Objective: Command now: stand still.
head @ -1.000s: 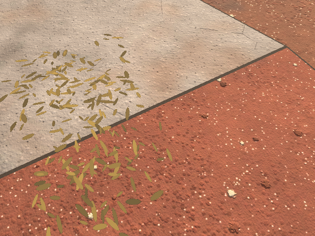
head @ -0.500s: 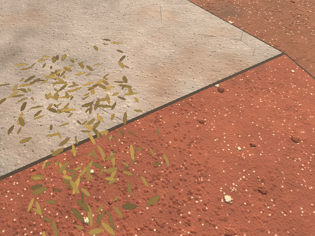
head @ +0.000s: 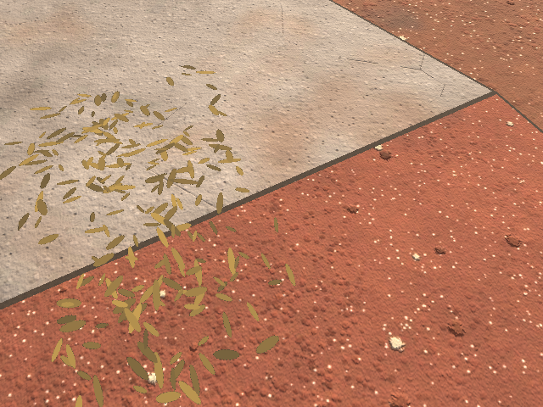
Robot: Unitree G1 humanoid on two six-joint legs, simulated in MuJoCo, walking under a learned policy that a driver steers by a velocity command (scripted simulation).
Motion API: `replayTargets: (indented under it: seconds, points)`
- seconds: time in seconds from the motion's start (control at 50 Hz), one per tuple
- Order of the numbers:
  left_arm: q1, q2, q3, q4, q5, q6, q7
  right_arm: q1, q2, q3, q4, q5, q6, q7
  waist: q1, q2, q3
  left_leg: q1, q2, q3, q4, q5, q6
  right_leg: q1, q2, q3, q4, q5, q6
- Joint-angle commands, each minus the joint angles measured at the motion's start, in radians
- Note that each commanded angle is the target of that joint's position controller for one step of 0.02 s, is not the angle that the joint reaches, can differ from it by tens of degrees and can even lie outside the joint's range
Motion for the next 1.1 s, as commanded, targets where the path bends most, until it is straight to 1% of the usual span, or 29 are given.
replayTargets:
  seconds: [0.02,0.06,0.1,0.16,0.18,0.22,0.26,0.28,0.3,0.32,0.34,0.36,0.4,0.44,0.52,0.66,0.72,0.74,0.76,0.78,0.8,0.82,0.84,0.86,0.9,0.92,0.96,1.0,1.1]
  points:
    - [0.05,0.098,0.017,-0.01,-0.001,-0.007,0.003,0.024,-0.104,-0.015,-0.022,0.0,-0.007,-0.004,0.001,-0.001,0.001,0.062,0.005,0.004,-0.061,0.151,0.022,-0.093,-0.017,0.004,-0.097,0.17,-0.012]
    - [0.085,0.095,0.018,0.014,-0.005,-0.003,0.006,0.062,-0.091,-0.013,-0.005,0.004,-0.005,-0.005,0.004,-0.011,-0.043,0.072,-0.027,0.04,-0.04,-0.069,0.03,-0.078,0.002,-0.011,-0.103,-0.058,-0.026]
    - [0.095,0.15,0.036,0.0,-0.021,-0.003,0.009,0.048,-0.121,-0.024,-0.024,0.017,-0.016,-0.001,0.021,-0.04,0.067,-0.086,-0.039,0.031,0.012,-0.499,0.061,-0.167,-0.041,0.077,-0.141,-0.549,-0.091]
    - [0.119,0.222,0.067,-0.012,-0.037,-0.05,0.003,-0.098,-0.043,-0.003,-0.122,0.031,-0.091,0.03,0.061,-0.229,0.154,-0.294,-0.002,0.076,0.281,-0.131,0.054,-0.095,-0.318,0.447,-0.366,-0.542,-0.229]
    - [0.099,0.202,0.064,-0.03,-0.029,-0.061,-0.001,-0.098,-0.068,-0.01,-0.131,0.03,-0.109,0.04,0.054,-0.2,0.147,-0.326,0.039,0.035,0.358,-0.159,0.072,-0.095,-0.351,0.48,-0.379,-0.475,-0.245]
    - [0.014,0.173,0.057,-0.077,-0.039,-0.073,-0.012,-0.047,-0.064,-0.007,-0.142,0.043,-0.133,0.052,0.004,-0.171,0.125,-0.285,0.073,0.028,0.267,-0.201,0.108,-0.093,-0.323,0.379,-0.365,-0.366,-0.203]
    - [-0.05,0.194,0.062,-0.1,-0.053,-0.067,-0.015,0.133,-0.076,-0.024,-0.069,0.037,-0.146,0.052,-0.085,-0.139,0.062,0.098,-0.016,0.151,0.02,-0.044,0.093,-0.249,-0.184,0.172,-0.253,-0.276,-0.143]
    - [-0.052,0.183,0.057,-0.114,-0.037,-0.067,-0.014,0.249,-0.102,-0.042,-0.019,0.03,-0.144,0.048,-0.123,-0.08,0.016,0.268,-0.067,0.185,0.024,-0.005,0.067,-0.323,-0.128,0.112,-0.138,-0.225,-0.133]
    - [-0.105,0.136,0.042,-0.146,-0.023,-0.077,-0.019,0.424,-0.126,-0.056,0.022,0.029,-0.144,0.046,-0.201,0.057,-0.032,0.462,0.035,0.011,-0.043,-0.072,0.095,-0.471,-0.071,0.033,0.159,-0.065,-0.103]
    - [-0.118,0.035,0.018,-0.189,-0.013,-0.096,-0.027,0.526,-0.203,-0.062,0.014,0.02,-0.148,0.047,-0.196,0.318,-0.076,0.541,0.277,-0.454,-0.21,-0.33,0.183,-0.664,0.006,-0.047,0.567,-0.139,-0.064]
    - [-0.085,0.021,0.014,-0.218,-0.064,-0.118,-0.031,0.469,-0.179,-0.045,-0.01,0.005,-0.165,0.062,-0.134,0.309,-0.071,0.496,0.403,-0.829,-0.353,-0.619,0.301,-0.823,0.02,0.069,0.771,-0.134,-0.097]
    - [-0.131,0.052,0.012,-0.24,-0.084,-0.132,-0.04,0.339,-0.142,-0.028,-0.045,0.005,-0.173,0.067,-0.089,0.173,0.05,0.438,0.419,-0.747,-0.349,-0.638,0.299,-0.972,-0.07,0.084,0.873,-0.049,-0.124]
    - [-0.134,0.074,0.014,-0.238,-0.038,-0.139,-0.05,0.245,-0.109,-0.009,-0.085,-0.004,-0.163,0.081,-0.039,0.049,0.041,0.339,0.317,-0.476,-0.324,-0.391,0.24,-0.917,-0.145,0.052,0.837,0.105,-0.127]
    - [-0.127,0.089,0.025,-0.233,-0.025,-0.12,-0.064,0.25,-0.064,0.009,-0.089,-0.006,-0.146,0.078,-0.018,0.07,0.064,0.236,0.231,-0.303,-0.359,-0.237,0.2,-0.824,-0.173,0.017,0.736,0.187,-0.09]
    - [-0.263,0.07,0.019,-0.291,-0.023,-0.098,-0.061,0.318,-0.085,0.013,-0.085,-0.001,-0.141,0.042,-0.036,0.051,0.134,0.139,0.182,-0.13,-0.456,0.006,0.214,-0.784,-0.149,-0.058,0.512,0.326,-0.021]
    - [-0.491,0.053,0.012,-0.395,-0.047,-0.122,-0.11,0.413,-0.125,0.005,-0.1,0.018,-0.128,0.02,-0.052,0.069,0.16,0.287,0.214,0.041,-0.494,0.332,0.187,-0.583,-0.066,-0.129,0.096,0.439,-0.061]
    - [-0.414,0.123,0.042,-0.416,-0.051,-0.114,-0.105,0.426,-0.168,-0.01,-0.098,-0.015,-0.107,0.023,0.041,0.181,0.026,0.418,0.258,0.038,-0.243,1.053,0.167,-0.372,0.029,-0.167,0.105,0.274,-0.109]
    - [-0.235,0.177,0.069,-0.379,-0.06,-0.105,-0.09,0.408,-0.184,-0.014,-0.1,-0.031,-0.093,0.022,0.143,0.23,-0.085,0.394,0.268,0.026,-0.041,1.224,0.159,-0.164,0.049,-0.155,0.126,0.218,-0.135]
    - [0.04,0.225,0.096,-0.303,-0.068,-0.092,-0.071,0.34,-0.201,-0.016,-0.125,-0.037,-0.084,0.022,0.286,0.226,-0.207,0.186,0.233,0.036,0.256,1.13,0.131,0.19,-0.007,-0.092,0.133,0.195,-0.157]
    - [0.215,0.321,0.116,-0.251,-0.034,-0.084,-0.051,0.397,-0.063,0.013,-0.178,-0.045,-0.099,0.029,0.24,-0.021,-0.409,-0.201,0.104,0.006,0.653,0.492,0.118,0.623,-0.277,0.303,0.147,-0.171,-0.21]
    - [0.235,0.3,0.109,-0.237,-0.015,-0.099,-0.067,0.489,0.032,0.037,-0.171,0.022,-0.14,0.042,0.169,-0.308,-0.616,-0.397,-0.034,-0.133,0.913,-0.183,0.111,0.76,-0.443,0.803,-0.126,-0.628,-0.304]
    - [0.17,0.2,0.089,-0.219,-0.011,-0.104,-0.066,0.332,-0.107,-0.005,-0.214,0.078,-0.159,0.039,0.185,-0.26,-0.4,-0.505,0.02,-0.149,0.987,-0.151,0.137,0.601,-0.399,0.764,-0.251,-0.611,-0.226]
    - [0.113,0.153,0.078,-0.213,-0.006,-0.111,-0.064,0.214,-0.128,-0.014,-0.254,0.093,-0.16,0.034,0.172,-0.166,-0.23,-0.547,0.059,-0.111,0.991,-0.093,0.138,0.434,-0.379,0.561,-0.234,-0.412,-0.183]
    - [0.047,0.142,0.077,-0.196,0.003,-0.122,-0.069,0.175,-0.098,-0.012,-0.265,0.076,-0.155,0.029,0.116,-0.026,-0.147,-0.494,0.106,-0.104,0.936,-0.037,0.135,0.249,-0.354,0.417,-0.252,-0.211,-0.168]
    - [-0.043,0.066,0.062,-0.162,0.024,-0.132,-0.075,0.242,-0.044,-0.021,-0.254,0.057,-0.109,0.034,0.012,-0.066,-0.073,-0.364,0.178,-0.113,0.87,0.031,0.128,0.015,-0.296,0.196,-0.279,-0.056,-0.147]
    - [-0.076,0.05,0.061,-0.153,0.012,-0.13,-0.077,0.255,-0.023,-0.024,-0.254,0.063,-0.086,0.037,-0.01,-0.085,-0.035,-0.352,0.193,-0.103,0.85,0.015,0.126,-0.042,-0.279,0.111,-0.305,-0.013,-0.138]
    - [-0.107,0.062,0.064,-0.139,-0.003,-0.132,-0.076,0.206,-0.017,-0.027,-0.288,0.058,-0.049,0.034,-0.029,-0.092,0.052,-0.405,0.211,-0.08,0.833,0.027,0.118,-0.128,-0.271,-0.024,-0.354,0.068,-0.117]
    - [-0.113,0.088,0.068,-0.14,0.008,-0.134,-0.067,0.14,-0.035,-0.031,-0.328,0.043,-0.037,0.034,-0.036,-0.07,0.107,-0.469,0.206,-0.071,0.767,0.14,0.105,-0.159,-0.242,-0.129,-0.384,0.144,-0.116]
    - [-0.024,0.165,0.076,-0.149,0.015,-0.13,-0.028,-0.036,-0.066,-0.028,-0.406,0.031,-0.061,0.073,0.017,0.038,0.153,-0.546,0.159,0.043,0.462,0.396,0.112,0.007,-0.222,-0.298,-0.407,0.317,-0.104]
